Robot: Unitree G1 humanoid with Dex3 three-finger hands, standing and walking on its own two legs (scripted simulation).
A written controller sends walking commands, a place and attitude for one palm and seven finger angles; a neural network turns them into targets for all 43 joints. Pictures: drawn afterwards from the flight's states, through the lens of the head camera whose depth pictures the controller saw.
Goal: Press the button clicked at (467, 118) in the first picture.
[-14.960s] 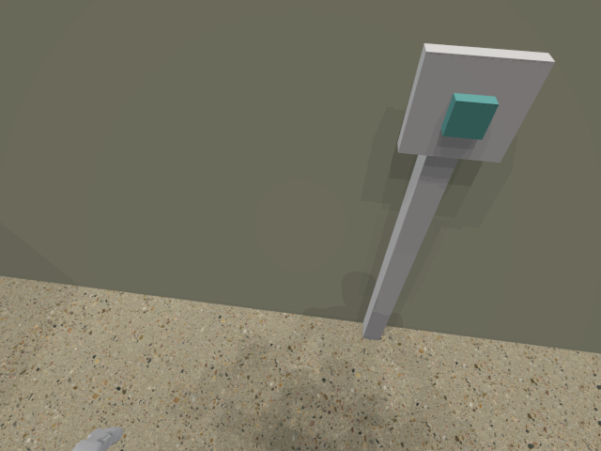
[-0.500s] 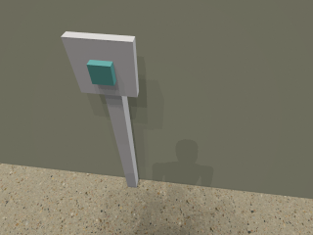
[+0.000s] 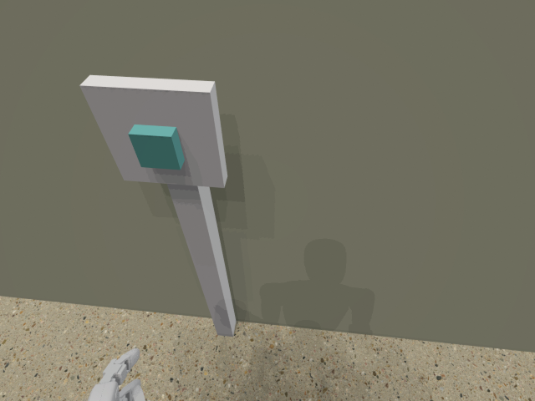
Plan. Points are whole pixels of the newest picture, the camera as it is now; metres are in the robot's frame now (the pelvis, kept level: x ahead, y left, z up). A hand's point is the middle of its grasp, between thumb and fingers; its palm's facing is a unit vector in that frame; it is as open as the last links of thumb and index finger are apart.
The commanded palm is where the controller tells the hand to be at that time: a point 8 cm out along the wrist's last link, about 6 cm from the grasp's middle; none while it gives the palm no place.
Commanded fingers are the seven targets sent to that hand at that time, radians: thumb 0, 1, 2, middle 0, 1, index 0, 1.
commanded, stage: raise the hand and make a fist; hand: left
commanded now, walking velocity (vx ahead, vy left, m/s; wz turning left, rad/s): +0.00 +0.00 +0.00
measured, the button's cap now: (158, 146) +0.44 +0.20 +0.16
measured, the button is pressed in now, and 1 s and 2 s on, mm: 0 0 0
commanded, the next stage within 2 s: aim a knuckle at the button in 1.88 s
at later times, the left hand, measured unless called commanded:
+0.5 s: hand (136, 398) +0.13 +0.17 +0.03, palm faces -0.04 -1.00 -0.06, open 4.1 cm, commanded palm +0.10 +0.24 +0.02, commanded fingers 0.00 0.90 0.90 -1.08 -1.26 -1.08 -1.26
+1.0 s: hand (101, 354) +0.16 +0.21 +0.08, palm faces -0.03 -1.00 -0.07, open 3.1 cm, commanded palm +0.13 +0.27 +0.10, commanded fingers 0.00 0.90 0.90 -1.30 -1.50 -1.30 -1.50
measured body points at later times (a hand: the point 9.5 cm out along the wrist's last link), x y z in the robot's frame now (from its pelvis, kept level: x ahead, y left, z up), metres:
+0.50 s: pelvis -0.06 -0.02 -0.06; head -0.04 -0.01 +0.39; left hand +0.12 +0.23 +0.03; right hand +0.17 -0.24 -0.11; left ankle +0.00 +0.12 -0.73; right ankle -0.07 -0.12 -0.73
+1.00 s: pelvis -0.05 +0.02 -0.03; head -0.05 +0.02 +0.42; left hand +0.16 +0.26 +0.08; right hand +0.12 -0.23 -0.08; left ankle +0.00 +0.12 -0.73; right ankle -0.07 -0.12 -0.73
